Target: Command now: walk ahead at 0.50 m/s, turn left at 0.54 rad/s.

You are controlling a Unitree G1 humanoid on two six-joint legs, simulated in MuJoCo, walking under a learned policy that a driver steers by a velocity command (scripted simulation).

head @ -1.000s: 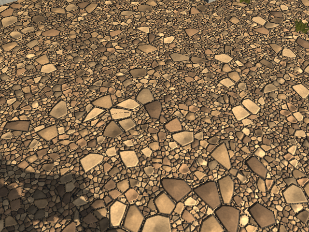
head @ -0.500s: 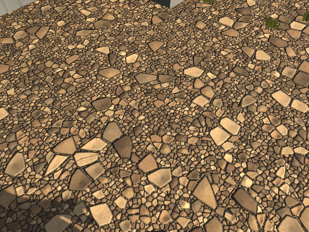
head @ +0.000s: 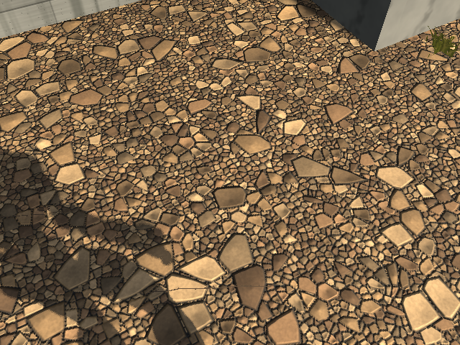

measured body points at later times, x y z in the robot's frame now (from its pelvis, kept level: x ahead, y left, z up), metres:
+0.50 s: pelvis +0.23 -0.05 +0.00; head +0.26 -0.05 +0.45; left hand +0.35 +0.22 -0.11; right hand +0.37 -0.30 -0.13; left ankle +0.16 +0.09 -0.69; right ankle +0.33 -0.13 -0.73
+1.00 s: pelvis +0.29 -0.02 +0.00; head +0.30 -0.02 +0.45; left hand +0.36 +0.25 -0.13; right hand +0.42 -0.25 -0.13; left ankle +0.23 +0.11 -0.73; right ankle +0.33 -0.13 -0.73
